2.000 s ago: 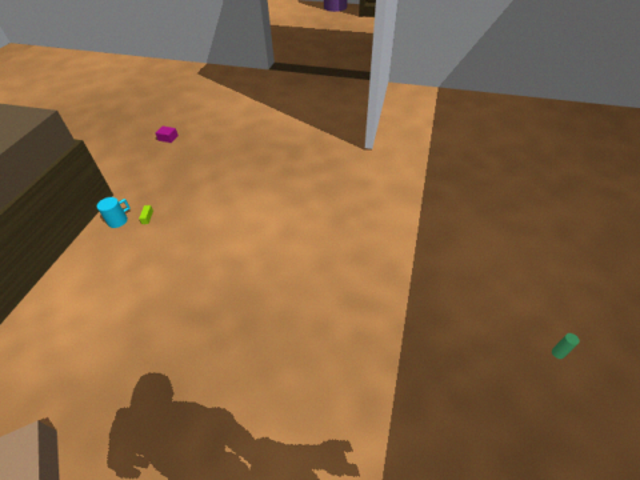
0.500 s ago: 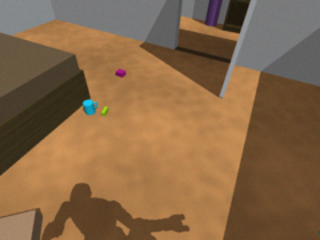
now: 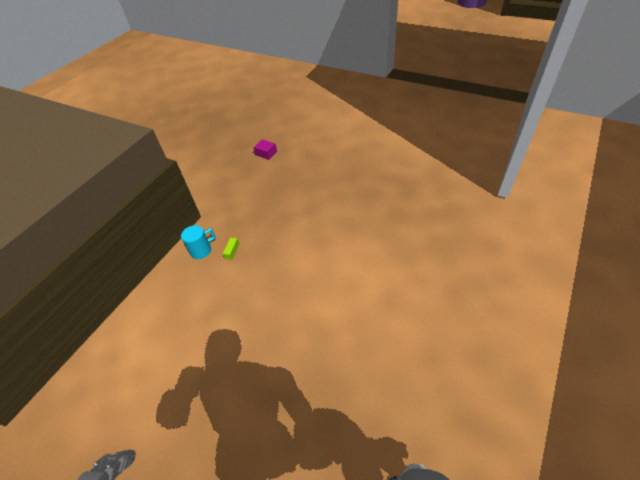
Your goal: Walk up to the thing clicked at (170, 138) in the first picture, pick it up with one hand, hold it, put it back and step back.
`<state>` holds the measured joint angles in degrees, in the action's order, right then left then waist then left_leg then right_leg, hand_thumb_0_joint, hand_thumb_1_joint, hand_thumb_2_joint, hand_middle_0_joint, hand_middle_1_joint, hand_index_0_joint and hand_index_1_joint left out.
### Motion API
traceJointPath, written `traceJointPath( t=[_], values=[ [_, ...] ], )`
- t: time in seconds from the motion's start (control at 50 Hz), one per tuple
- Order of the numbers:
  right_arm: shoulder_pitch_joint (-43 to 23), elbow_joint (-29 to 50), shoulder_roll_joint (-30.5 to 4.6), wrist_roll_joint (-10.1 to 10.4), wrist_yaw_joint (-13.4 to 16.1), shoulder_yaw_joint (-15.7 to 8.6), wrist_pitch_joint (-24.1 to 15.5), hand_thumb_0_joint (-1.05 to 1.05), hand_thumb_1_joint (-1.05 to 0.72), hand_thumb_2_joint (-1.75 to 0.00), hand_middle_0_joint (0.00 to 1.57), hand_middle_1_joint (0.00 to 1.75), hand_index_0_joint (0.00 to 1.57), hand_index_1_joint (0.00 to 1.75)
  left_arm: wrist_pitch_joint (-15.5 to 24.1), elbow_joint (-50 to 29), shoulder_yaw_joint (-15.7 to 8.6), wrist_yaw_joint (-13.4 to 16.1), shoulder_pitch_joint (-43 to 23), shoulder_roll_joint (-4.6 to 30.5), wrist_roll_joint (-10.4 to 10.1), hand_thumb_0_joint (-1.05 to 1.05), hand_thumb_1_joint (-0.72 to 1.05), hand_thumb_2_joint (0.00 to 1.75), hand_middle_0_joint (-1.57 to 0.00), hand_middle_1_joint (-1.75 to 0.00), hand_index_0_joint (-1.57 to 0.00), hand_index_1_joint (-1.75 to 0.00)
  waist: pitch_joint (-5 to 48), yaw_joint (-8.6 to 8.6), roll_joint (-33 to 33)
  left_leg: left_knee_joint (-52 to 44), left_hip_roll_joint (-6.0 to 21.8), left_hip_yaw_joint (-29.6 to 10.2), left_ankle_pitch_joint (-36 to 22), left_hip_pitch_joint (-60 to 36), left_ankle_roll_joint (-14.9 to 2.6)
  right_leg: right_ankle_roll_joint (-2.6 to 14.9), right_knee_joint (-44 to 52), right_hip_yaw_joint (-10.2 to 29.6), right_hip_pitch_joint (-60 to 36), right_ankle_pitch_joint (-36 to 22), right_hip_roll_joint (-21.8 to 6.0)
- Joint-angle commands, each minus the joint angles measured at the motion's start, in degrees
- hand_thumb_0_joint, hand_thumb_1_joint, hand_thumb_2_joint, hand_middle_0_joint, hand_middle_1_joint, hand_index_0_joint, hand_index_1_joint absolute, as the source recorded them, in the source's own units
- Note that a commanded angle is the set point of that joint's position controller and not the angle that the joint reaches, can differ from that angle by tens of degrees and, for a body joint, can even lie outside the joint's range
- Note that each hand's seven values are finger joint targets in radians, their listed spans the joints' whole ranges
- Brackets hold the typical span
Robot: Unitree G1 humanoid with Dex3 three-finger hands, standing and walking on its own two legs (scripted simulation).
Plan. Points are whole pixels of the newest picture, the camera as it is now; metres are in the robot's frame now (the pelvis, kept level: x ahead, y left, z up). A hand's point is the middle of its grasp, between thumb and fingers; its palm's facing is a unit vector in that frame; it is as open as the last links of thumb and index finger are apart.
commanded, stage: walk up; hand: left
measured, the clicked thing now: (265, 149) +1.71 +0.32 -0.72
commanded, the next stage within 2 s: none
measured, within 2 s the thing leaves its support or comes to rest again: neither
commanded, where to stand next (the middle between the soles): +1.37 +0.03 m, yaw +3 degrees
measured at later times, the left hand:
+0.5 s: hand (158, 388) +0.30 +0.30 -0.15, palm faces +0.08 -0.93 -0.35, open 7.4 cm
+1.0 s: hand (219, 195) +0.70 +0.24 -0.09, palm faces +0.02 -0.92 -0.39, open 7.3 cm
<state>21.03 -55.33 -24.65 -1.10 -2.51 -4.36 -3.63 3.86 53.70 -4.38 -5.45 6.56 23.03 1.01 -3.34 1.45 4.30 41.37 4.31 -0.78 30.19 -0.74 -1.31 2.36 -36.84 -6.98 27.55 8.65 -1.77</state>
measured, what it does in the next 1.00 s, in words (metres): walks ahead: left foot, then right foot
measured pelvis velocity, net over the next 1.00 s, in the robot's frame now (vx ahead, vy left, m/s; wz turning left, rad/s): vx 0.59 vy -0.03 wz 0.05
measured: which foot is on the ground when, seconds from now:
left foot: up 0.00-0.40, down 0.42-0.90, up 0.92-1.00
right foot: down 0.00-0.46, up 0.48-0.84, down 0.86-1.00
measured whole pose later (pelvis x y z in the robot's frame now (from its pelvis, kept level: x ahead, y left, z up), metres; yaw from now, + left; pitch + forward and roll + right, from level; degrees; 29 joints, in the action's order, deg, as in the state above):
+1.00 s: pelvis +0.59 -0.03 +0.01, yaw +3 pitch -3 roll +2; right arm 17.6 -52.8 -24.9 -0.2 -2.1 -3.1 -2.8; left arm 5.4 48.9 -2.9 -3.8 11.0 21.7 0.1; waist -4.9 0.5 2.4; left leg 66.5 1.7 0.6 25.2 16.5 -1.8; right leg 2.2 -36.5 -4.7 20.0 13.5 -3.0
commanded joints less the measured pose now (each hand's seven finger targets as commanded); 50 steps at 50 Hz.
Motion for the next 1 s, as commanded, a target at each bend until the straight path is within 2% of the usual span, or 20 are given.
traceJointPath(
  t=[0.0,0.06,0.1,0.2,0.32,0.38,0.4,0.42,0.44,0.46,0.5,0.54,0.62,0.78,0.84,0.86,0.88,0.9,0.92,0.98],
  values=[
    [-1.67,7.28,-14.14,0.98,1.77,-2.14,-2.99,0.00,-0.90,-0.90,0.20,0.30,0.20,0.30,1.78,-2.57,-5.91,2.88,13.37,21.43,-1.29,0.00,0.90,0.90,-0.20,-0.30,-0.20,-0.30,13.73,-8.16,-15.21,36.21,-2.79,-3.63,-4.04,42.81,-2.47,13.96,22.90,45.84,-43.96,21.24,-26.00],
    [-4.85,6.27,-10.90,1.97,0.44,-1.52,-2.69,0.00,-0.90,-0.90,0.20,0.30,0.20,0.30,2.76,-3.61,-3.62,3.40,7.88,15.74,-1.07,0.00,0.90,0.90,-0.20,-0.30,-0.20,-0.30,3.33,-4.24,-10.43,28.24,0.26,-5.72,-14.10,34.65,-2.95,8.55,22.15,19.93,-24.27,0.13,-15.43],
    [-2.21,5.65,-9.60,1.19,-0.23,-1.69,-1.65,0.00,-0.90,-0.90,0.20,0.30,0.20,0.30,3.20,-3.61,-3.15,3.24,6.35,14.14,-1.09,0.00,0.90,0.90,-0.20,-0.30,-0.20,-0.30,0.10,-1.96,-11.54,22.08,0.52,-5.46,-16.54,30.22,-1.71,7.10,23.82,13.15,-16.57,-0.51,-13.04],
    [-10.75,8.79,-9.04,0.41,-2.52,-2.15,-0.49,0.00,-0.90,-0.90,0.20,0.30,0.20,0.30,4.61,-6.71,-3.09,2.82,3.94,15.72,-0.47,0.00,0.90,0.90,-0.20,-0.30,-0.20,-0.30,-3.82,-1.39,-9.71,5.24,1.58,-1.20,-22.47,32.25,1.89,9.26,30.06,6.34,-12.93,6.33,-12.65],
    [-19.62,11.26,-7.57,0.17,-3.43,-2.10,-1.16,0.00,-0.90,-0.90,0.20,0.30,0.20,0.30,3.12,-4.58,-3.14,2.46,11.52,16.38,-0.35,0.00,0.90,0.90,-0.20,-0.30,-0.20,-0.30,0.14,-5.67,-7.74,-9.77,-1.01,5.39,-29.06,23.51,-0.09,6.52,23.09,2.55,-21.63,-8.03,-11.18],
    [-9.46,8.47,-9.91,-0.96,-2.39,-3.40,-1.17,0.00,-0.90,-0.90,0.20,0.30,0.20,0.30,2.00,-5.89,-2.88,3.40,10.36,16.75,-0.83,0.00,0.90,0.90,-0.20,-0.30,-0.20,-0.30,5.24,0.04,-3.89,-12.41,-3.77,7.01,-22.69,11.96,-2.52,6.01,6.58,-0.19,-22.43,-21.97,-10.62],
    [-0.81,6.17,-12.52,-2.11,-1.78,-4.57,-1.41,0.00,-0.90,-0.90,0.20,0.30,0.20,0.30,1.54,-6.57,-1.61,3.75,12.70,14.18,-0.95,0.00,0.90,0.90,-0.20,-0.30,-0.20,-0.30,10.77,3.55,0.84,-12.27,-3.54,4.38,-17.55,-0.89,-5.80,4.15,-7.66,-1.51,-15.83,-20.23,-7.98],
    [5.85,5.63,-17.09,-2.86,-0.81,-6.37,-1.50,0.00,-0.90,-0.90,0.20,0.30,0.20,0.30,1.44,-7.38,-0.15,3.97,15.45,10.19,-1.50,0.00,0.90,0.90,-0.20,-0.30,-0.20,-0.30,16.46,5.88,10.98,-13.95,7.76,-13.57,-11.61,-13.84,-9.24,1.51,-23.44,-1.01,-2.23,-3.33,-2.74],
    [5.00,7.83,-19.75,-1.88,-0.17,-6.85,-1.80,0.00,-0.90,-0.90,0.20,0.30,0.20,0.30,1.19,-7.43,-0.40,4.32,18.51,11.03,-2.56,0.00,0.90,0.90,-0.20,-0.30,-0.20,-0.30,19.90,4.88,13.11,-19.09,20.28,-39.68,-15.25,-24.33,-15.69,-0.33,-32.82,4.14,12.36,22.06,6.36],
    [3.54,7.79,-20.09,0.27,0.26,-7.57,-1.74,0.00,-0.90,-0.90,0.20,0.30,0.20,0.30,1.03,-6.44,-0.97,5.15,14.69,15.83,-1.89,0.00,0.90,0.90,-0.20,-0.30,-0.20,-0.30,19.18,5.31,7.29,-19.83,22.41,-41.27,-17.29,-22.74,-19.23,1.28,-36.62,11.28,14.72,21.54,0.72],
    [-0.50,8.54,-15.59,1.35,1.16,-5.15,-1.89,0.00,-0.90,-0.90,0.20,0.30,0.20,0.30,2.03,-7.04,0.11,4.57,9.80,14.66,-2.00,0.00,0.90,0.90,-0.20,-0.30,-0.20,-0.30,12.55,3.88,-2.22,-19.04,16.02,-19.48,-43.08,-10.22,-12.65,0.58,-34.15,16.01,9.89,14.82,-1.37],
    [-3.27,8.85,-12.77,2.01,1.34,-3.46,-2.43,0.00,-0.90,-0.90,0.20,0.30,0.20,0.30,1.46,-6.22,-0.32,3.76,12.34,12.16,-2.63,0.00,0.90,0.90,-0.20,-0.30,-0.20,-0.30,6.60,-0.05,-0.34,-20.91,11.33,-8.27,-49.05,1.74,-8.30,0.01,-28.85,14.35,3.79,10.82,-2.34],
    [-6.94,10.81,-12.39,1.56,1.00,-3.10,-3.63,0.00,-0.90,-0.90,0.20,0.30,0.20,0.30,0.29,-6.82,-0.53,2.17,12.70,11.05,-1.58,0.00,0.90,0.90,-0.20,-0.30,-0.20,-0.30,1.48,-2.60,2.42,-24.72,10.25,-0.97,-44.20,8.72,-10.75,-2.25,-19.70,10.01,2.90,6.40,-4.13],
    [-6.29,10.54,-13.73,0.95,0.47,-3.62,-2.96,0.00,-0.90,-0.90,0.20,0.30,0.20,0.30,0.54,-7.41,-1.86,0.45,4.01,10.49,-0.55,0.00,0.90,0.90,-0.20,-0.30,-0.20,-0.30,1.27,-0.82,3.49,-22.74,8.69,1.13,-24.68,13.58,-8.43,-0.55,1.11,3.66,-10.41,-5.95,-2.80],
    [-6.14,10.95,-11.73,0.74,0.79,-2.86,-2.51,0.00,-0.90,-0.90,0.20,0.30,0.20,0.30,1.30,-4.36,-3.61,1.36,13.70,14.19,-0.27,0.00,0.90,0.90,-0.20,-0.30,-0.20,-0.30,6.88,-6.84,-5.49,-2.35,5.10,4.52,-30.35,17.80,-5.65,1.71,4.86,3.57,-27.12,0.76,-1.06],
    [-0.76,10.63,-8.01,0.72,0.59,-1.60,-2.55,0.00,-0.90,-0.90,0.20,0.30,0.20,0.30,1.74,-3.40,-5.15,2.08,19.34,17.59,0.09,0.00,0.90,0.90,-0.20,-0.30,-0.20,-0.30,11.86,-8.44,-16.27,13.91,0.13,6.91,-22.57,24.07,-3.76,2.72,10.29,12.66,-36.32,11.70,-6.23],
    [2.60,11.03,-5.78,1.11,0.49,-0.37,-2.23,0.00,-0.90,-0.90,0.20,0.30,0.20,0.30,2.28,-4.76,-5.83,2.74,20.72,21.78,0.12,0.00,0.90,0.90,-0.20,-0.30,-0.20,-0.30,12.29,-7.25,-23.57,24.70,-5.75,4.95,-1.48,33.78,-1.50,6.07,17.09,36.77,-40.21,13.74,-20.23],
    [0.63,9.87,-12.06,1.19,1.15,-1.88,-1.77,0.00,-0.90,-0.90,0.20,0.30,0.20,0.30,2.06,-4.72,-5.57,2.92,18.63,22.35,-1.01,0.00,0.90,0.90,-0.20,-0.30,-0.20,-0.30,11.49,-7.86,-19.69,30.50,-4.43,2.01,0.07,38.80,-1.05,11.70,20.94,46.69,-41.09,13.33,-23.89],
    [-2.35,9.10,-13.46,0.96,1.53,-1.99,-1.60,0.00,-0.90,-0.90,0.20,0.30,0.20,0.30,1.84,-5.56,-5.27,3.30,16.37,21.14,-1.64,0.00,0.90,0.90,-0.20,-0.30,-0.20,-0.30,8.32,-7.61,-15.61,32.36,-1.68,-1.20,-2.55,39.24,-0.81,12.95,21.13,43.97,-35.79,10.22,-23.38],
    [-2.57,7.48,-10.51,2.27,0.74,-1.46,-1.03,0.00,-0.90,-0.90,0.20,0.30,0.20,0.30,2.19,-6.31,-3.31,3.96,10.09,15.73,-1.71,0.00,0.90,0.90,-0.20,-0.30,-0.20,-0.30,1.89,-3.04,-12.94,27.27,0.93,-3.57,-11.95,33.05,-1.27,7.78,20.62,21.57,-21.10,-3.53,-14.24]
  ],
)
